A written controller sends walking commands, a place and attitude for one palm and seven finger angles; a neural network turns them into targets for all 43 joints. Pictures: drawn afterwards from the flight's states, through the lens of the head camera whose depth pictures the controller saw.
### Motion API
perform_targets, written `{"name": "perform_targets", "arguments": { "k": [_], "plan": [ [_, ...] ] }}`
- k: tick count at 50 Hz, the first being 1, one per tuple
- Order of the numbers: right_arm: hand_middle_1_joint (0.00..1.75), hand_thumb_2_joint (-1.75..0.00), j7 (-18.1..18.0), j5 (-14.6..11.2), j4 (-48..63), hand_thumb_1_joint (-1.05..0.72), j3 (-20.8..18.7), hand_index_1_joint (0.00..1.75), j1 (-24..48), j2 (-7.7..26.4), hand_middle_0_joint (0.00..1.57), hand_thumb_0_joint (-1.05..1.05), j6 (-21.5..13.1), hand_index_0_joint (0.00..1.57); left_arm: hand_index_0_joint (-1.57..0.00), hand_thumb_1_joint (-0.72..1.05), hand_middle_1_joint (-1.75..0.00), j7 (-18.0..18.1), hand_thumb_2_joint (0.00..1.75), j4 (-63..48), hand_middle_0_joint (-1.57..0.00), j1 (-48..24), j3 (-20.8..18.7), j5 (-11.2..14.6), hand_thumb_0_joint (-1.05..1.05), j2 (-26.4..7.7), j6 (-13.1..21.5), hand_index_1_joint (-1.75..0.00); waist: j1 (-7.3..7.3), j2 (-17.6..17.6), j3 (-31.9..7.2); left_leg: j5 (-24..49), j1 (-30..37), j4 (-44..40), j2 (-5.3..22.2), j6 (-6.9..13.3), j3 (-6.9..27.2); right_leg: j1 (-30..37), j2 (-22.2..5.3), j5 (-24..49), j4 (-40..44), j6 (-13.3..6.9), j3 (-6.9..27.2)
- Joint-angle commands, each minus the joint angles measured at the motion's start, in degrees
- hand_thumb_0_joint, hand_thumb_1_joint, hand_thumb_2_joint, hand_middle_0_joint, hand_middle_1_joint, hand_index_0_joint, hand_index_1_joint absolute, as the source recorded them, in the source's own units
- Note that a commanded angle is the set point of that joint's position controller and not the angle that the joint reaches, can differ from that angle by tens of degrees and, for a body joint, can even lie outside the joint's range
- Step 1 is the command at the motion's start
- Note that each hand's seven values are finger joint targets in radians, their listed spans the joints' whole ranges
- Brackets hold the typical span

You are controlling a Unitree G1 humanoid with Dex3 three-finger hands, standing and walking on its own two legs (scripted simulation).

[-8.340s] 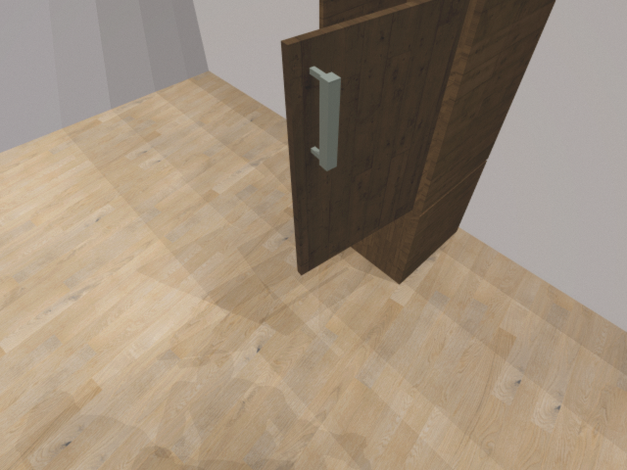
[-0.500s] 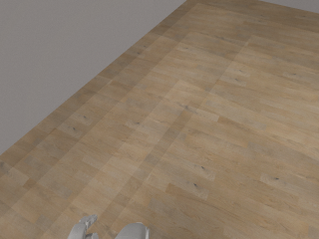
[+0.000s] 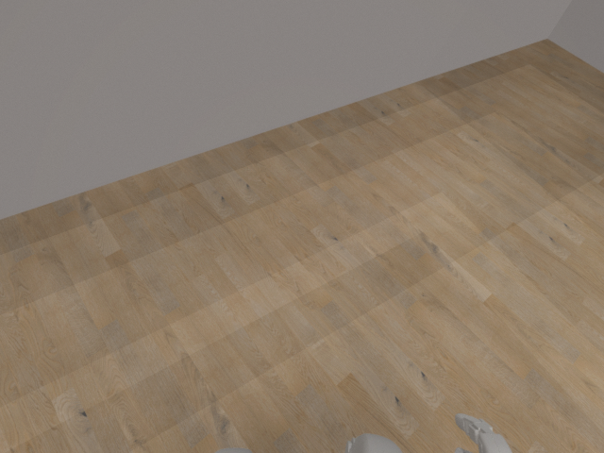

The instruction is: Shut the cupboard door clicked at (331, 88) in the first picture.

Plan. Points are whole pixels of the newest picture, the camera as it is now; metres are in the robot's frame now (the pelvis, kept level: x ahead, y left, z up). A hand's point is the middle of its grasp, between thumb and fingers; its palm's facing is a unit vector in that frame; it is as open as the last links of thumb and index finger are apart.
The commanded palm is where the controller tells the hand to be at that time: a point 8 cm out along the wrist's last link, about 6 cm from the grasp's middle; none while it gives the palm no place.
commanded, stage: walk to a spot facing it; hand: left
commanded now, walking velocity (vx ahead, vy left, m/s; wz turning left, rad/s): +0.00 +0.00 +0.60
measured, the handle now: out of the picture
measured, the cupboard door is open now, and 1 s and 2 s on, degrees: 82 82 82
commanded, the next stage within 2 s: none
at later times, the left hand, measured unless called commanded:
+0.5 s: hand out of the picture +0.12 +0.15 -0.13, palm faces +0.23 -0.93 -0.28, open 7.3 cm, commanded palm none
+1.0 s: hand out of the picture -0.03 +0.20 -0.17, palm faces +0.59 -0.77 -0.25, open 7.4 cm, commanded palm none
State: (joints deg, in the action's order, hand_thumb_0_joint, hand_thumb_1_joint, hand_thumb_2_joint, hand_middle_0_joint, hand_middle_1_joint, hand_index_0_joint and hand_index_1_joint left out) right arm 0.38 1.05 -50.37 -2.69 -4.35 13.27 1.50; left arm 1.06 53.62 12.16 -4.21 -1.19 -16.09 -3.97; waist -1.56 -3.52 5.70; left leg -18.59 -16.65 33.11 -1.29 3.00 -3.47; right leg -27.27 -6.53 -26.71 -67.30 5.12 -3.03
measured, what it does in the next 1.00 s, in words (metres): steps on the spot, turning left: right foot, then left foot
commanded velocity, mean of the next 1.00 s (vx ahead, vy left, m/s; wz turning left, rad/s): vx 0.01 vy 0.00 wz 0.60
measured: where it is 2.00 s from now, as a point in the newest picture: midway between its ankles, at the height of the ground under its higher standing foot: (253, 418)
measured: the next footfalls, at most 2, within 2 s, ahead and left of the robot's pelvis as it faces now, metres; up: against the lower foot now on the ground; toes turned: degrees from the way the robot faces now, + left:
right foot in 0.36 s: +0.10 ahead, -0.16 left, +0.00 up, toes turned +10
left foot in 0.82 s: +0.04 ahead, +0.08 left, +0.00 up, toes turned +36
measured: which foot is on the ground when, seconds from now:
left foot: down 0.00-0.36, up 0.38-0.80, down 0.82-1.00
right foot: up 0.00-0.34, down 0.36-0.82, up 0.84-1.00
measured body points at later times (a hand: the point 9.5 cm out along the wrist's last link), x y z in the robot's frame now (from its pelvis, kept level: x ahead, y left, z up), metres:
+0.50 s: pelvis +0.05 -0.06 +0.01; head +0.11 -0.08 +0.45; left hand +0.11 +0.20 -0.11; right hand +0.14 -0.31 -0.16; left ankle -0.04 +0.06 -0.64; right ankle +0.06 -0.16 -0.73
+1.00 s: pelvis +0.05 -0.01 +0.00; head +0.08 +0.05 +0.45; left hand -0.06 +0.24 -0.16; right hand +0.30 -0.15 -0.11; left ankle +0.00 +0.05 -0.73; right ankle +0.10 -0.17 -0.64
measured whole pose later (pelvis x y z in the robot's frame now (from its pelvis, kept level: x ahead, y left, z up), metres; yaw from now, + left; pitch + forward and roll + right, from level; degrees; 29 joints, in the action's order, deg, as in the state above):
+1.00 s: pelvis +0.05 -0.01 +0.00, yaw +35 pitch +2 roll -1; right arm 0.1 1.0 -51.0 -2.5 -5.4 12.5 1.2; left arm 0.9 53.4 11.3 -4.4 -1.2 -16.2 -3.8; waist -1.4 -3.6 5.5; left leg -16.2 -16.2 30.6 -1.5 3.4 -2.5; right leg -28.6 -6.5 -24.1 -67.5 5.5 -1.7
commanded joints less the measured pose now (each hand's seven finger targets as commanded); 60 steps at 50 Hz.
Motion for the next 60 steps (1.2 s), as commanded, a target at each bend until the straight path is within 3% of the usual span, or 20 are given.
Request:
{"name": "perform_targets", "arguments": {
  "k": [1,12,16,17,18,19,20,22,24,30,36,39,40,41,42,43,46,49,55,60],
  "plan": [
    [0.30,-0.90,-1.5,-0.3,1.5,-0.90,-2.7,0.30,-5.1,11.1,0.20,0.00,-1.2,0.20,-0.20,0.90,-0.30,-0.5,0.90,-5.4,-0.20,0.0,-0.7,-0.2,0.00,-3.5,2.0,-0.30,1.82,9.7,-8.9,38.7,12.2,-11.8,13.9,5.1,13.3,-6.5,0.2,6.1,-1.7,0.9,3.4],
    [0.30,-0.90,-1.3,0.3,-0.2,-0.90,-3.9,0.30,-9.6,11.1,0.20,0.00,-0.7,0.20,-0.20,0.90,-0.30,0.0,0.90,-9.4,-0.20,-8.6,0.2,0.7,0.00,-1.6,2.8,-0.30,3.67,13.3,-8.1,40.7,10.5,-8.6,12.7,6.1,20.8,0.7,4.4,2.8,20.0,0.6,2.5],
    [0.30,-0.90,-1.3,-0.2,0.5,-0.90,-4.3,0.30,-6.8,10.7,0.20,0.00,-0.4,0.20,-0.20,0.90,-0.30,0.2,0.90,-7.9,-0.20,-2.2,-0.2,1.1,0.00,-2.1,4.0,-0.30,0.41,11.8,-9.9,34.1,3.4,-3.5,9.8,3.0,22.3,16.6,5.6,14.0,39.5,-0.7,2.0],
    [0.30,-0.90,-1.0,-0.7,0.6,-0.90,-4.1,0.30,-7.0,8.9,0.20,0.00,-0.6,0.20,-0.20,0.90,-0.30,0.5,0.90,-7.2,-0.20,0.9,-0.7,0.8,0.00,-4.6,4.8,-0.30,-0.93,6.6,-11.9,22.7,-3.6,0.4,7.0,-0.2,20.2,27.3,1.0,22.3,46.4,-1.7,5.5],
    [0.30,-0.90,-0.6,-1.3,1.6,-0.90,-3.6,0.30,-8.4,4.7,0.20,0.00,-0.8,0.20,-0.20,0.90,-0.30,1.2,0.90,-6.7,-0.20,3.3,-2.0,-0.2,0.00,-10.6,5.3,-0.30,-1.68,-11.0,-14.3,-5.6,-15.2,13.6,-1.5,-4.9,10.2,37.5,-15.4,34.5,48.1,-7.3,20.8],
    [0.30,-0.90,-0.6,-0.8,2.0,-0.90,-3.9,0.30,-8.2,6.3,0.20,0.00,-0.3,0.20,-0.20,0.90,-0.30,1.2,0.90,-6.5,-0.20,4.3,-1.7,-0.1,0.00,-11.5,5.0,-0.30,-1.70,-12.8,-13.9,-20.8,-15.5,27.5,-2.3,-6.0,6.7,30.2,-23.9,41.5,47.8,-13.6,24.3],
    [0.30,-0.90,-0.3,-0.4,1.4,-0.90,-3.8,0.30,-7.7,6.4,0.20,0.00,0.3,0.20,-0.20,0.90,-0.30,1.4,0.90,-7.0,-0.20,1.9,-0.9,0.1,0.00,-9.0,5.0,-0.30,-0.51,-7.7,-9.7,-16.5,-15.6,34.8,0.3,-5.8,8.2,24.7,-20.7,38.4,47.6,-14.6,18.8],
    [0.30,-0.90,0.3,-0.2,-1.1,-0.90,-3.9,0.30,-8.5,5.8,0.20,0.00,1.6,0.20,-0.20,0.90,-0.30,1.3,0.90,-7.5,-0.20,-2.9,0.2,0.5,0.00,-4.8,5.1,-0.30,2.74,-8.7,-6.9,-8.5,-16.5,40.3,2.5,-7.2,7.0,21.4,-13.8,40.1,47.5,-11.3,10.4],
    [0.30,-0.90,0.9,-0.3,-1.3,-0.90,-3.4,0.30,-8.0,4.8,0.20,0.00,2.1,0.20,-0.20,0.90,-0.30,1.2,0.90,-8.0,-0.20,-3.5,0.5,0.5,0.00,-3.3,5.1,-0.30,3.15,-8.5,-6.3,-4.1,-15.9,39.3,3.0,-7.8,5.1,20.4,-10.9,41.7,47.4,-9.5,2.9],
    [0.30,-0.90,1.4,-0.3,-0.1,-0.90,-2.5,0.30,-2.1,3.6,0.20,0.00,2.2,0.20,-0.20,0.90,-0.30,1.2,0.90,-6.0,-0.20,2.9,-0.4,0.0,0.00,-4.9,5.3,-0.30,0.35,-6.5,-7.5,-5.5,-15.7,26.6,3.2,-8.2,1.2,26.9,-13.0,45.3,45.9,-10.7,-1.1],
    [0.30,-0.90,1.7,-0.6,2.0,-0.90,-1.6,0.30,1.7,3.0,0.20,0.00,1.2,0.20,-0.20,0.90,-0.30,0.9,0.90,-4.8,-0.20,4.7,-1.4,-0.6,0.00,-7.6,4.9,-0.30,-0.77,-9.7,-7.4,-6.8,-9.0,11.0,2.4,-6.3,-3.1,25.9,-15.4,47.9,41.7,-11.1,-3.8],
    [0.30,-0.90,1.5,-0.3,1.5,-0.90,-2.1,0.30,-3.0,4.9,0.20,0.00,0.7,0.20,-0.20,0.90,-0.30,0.4,0.90,-4.8,-0.20,3.0,-1.8,-0.2,0.00,-8.4,4.7,-0.30,2.67,-7.4,-9.3,2.3,2.8,-1.4,1.0,-4.9,-4.7,20.2,-14.6,43.1,34.2,-7.9,-7.4],
    [0.30,-0.90,1.4,-0.1,0.4,-0.90,-2.9,0.30,-7.9,8.1,0.20,0.00,0.2,0.20,-0.20,0.90,-0.30,0.1,0.90,-5.4,-0.20,1.8,-1.7,0.2,0.00,-7.7,4.5,-0.30,5.67,-0.7,-12.7,11.8,12.8,-7.6,3.3,-3.5,-1.3,14.3,-13.0,36.4,24.7,-5.3,-9.4],
    [0.30,-0.90,0.9,0.4,0.0,-0.90,-4.9,0.30,-11.9,15.5,0.20,0.00,-0.5,0.20,-0.20,0.90,-0.30,-0.5,0.90,-7.5,-0.20,1.0,-0.8,0.8,0.00,-3.6,4.2,-0.30,7.96,17.8,-15.1,32.8,23.1,-10.2,20.3,4.6,21.8,-3.4,-3.3,-0.7,9.2,-0.4,-10.1],
    [0.30,-0.90,0.2,-0.2,-0.8,-0.90,-5.3,0.30,-14.8,18.5,0.20,0.00,-0.1,0.20,-0.20,0.90,-0.30,-0.1,0.90,-9.4,-0.20,-2.6,0.0,0.4,0.00,-2.6,3.4,-0.30,8.71,18.8,-16.6,47.8,22.6,-10.2,26.6,10.7,27.8,-8.0,-0.6,-13.1,1.2,-0.3,-2.4],
    [0.30,-0.90,-0.1,-0.2,-0.6,-0.90,-4.7,0.30,-13.6,16.8,0.20,0.00,0.0,0.20,-0.20,0.90,-0.30,0.1,0.90,-10.2,-0.20,-4.3,0.0,0.2,0.00,-3.6,3.0,-0.30,7.69,11.5,-13.8,42.5,18.8,-10.0,26.1,11.1,22.7,-7.8,-2.3,-10.2,-0.9,-1.0,0.8],
    [0.30,-0.90,-1.5,-0.1,1.4,-0.90,-3.3,0.30,-5.7,12.3,0.20,0.00,-0.6,0.20,-0.20,0.90,-0.30,-0.2,0.90,-6.4,-0.20,-3.0,-0.7,0.0,0.00,-3.7,2.1,-0.30,4.06,13.4,-8.3,35.7,11.7,-12.2,17.0,6.3,16.9,-8.0,-1.5,1.6,-3.3,0.1,3.9],
    [0.30,-0.90,-1.6,-0.3,1.3,-0.90,-2.8,0.30,-5.6,11.2,0.20,0.00,-1.3,0.20,-0.20,0.90,-0.30,-0.5,0.90,-5.2,-0.20,-0.4,-0.8,-0.1,0.00,-3.5,2.2,-0.30,2.16,9.5,-9.9,37.6,13.2,-12.0,14.3,5.1,13.9,-6.6,-0.3,5.7,-1.9,0.6,3.7],
    [0.30,-0.90,-1.0,0.0,-0.3,-0.90,-3.1,0.30,-9.7,10.8,0.20,0.00,-2.1,0.20,-0.20,0.90,-0.30,-1.3,0.90,-7.0,-0.20,-5.0,-0.6,-0.3,0.00,-2.8,3.1,-0.30,3.52,10.1,-7.4,14.1,12.3,-16.4,13.7,6.9,21.0,-8.0,0.8,6.7,6.4,1.1,3.5],
    [0.30,-0.90,-0.8,0.4,-1.6,-0.90,-3.5,0.30,-12.8,10.8,0.20,0.00,-2.4,0.20,-0.20,0.90,-0.30,-2.0,0.90,-9.3,-0.20,-11.3,-0.2,-0.1,0.00,-2.0,4.3,-0.30,5.08,11.9,-5.4,7.0,11.5,-17.0,13.3,7.6,25.2,-6.0,2.3,5.0,18.7,0.6,2.9]
  ]
}}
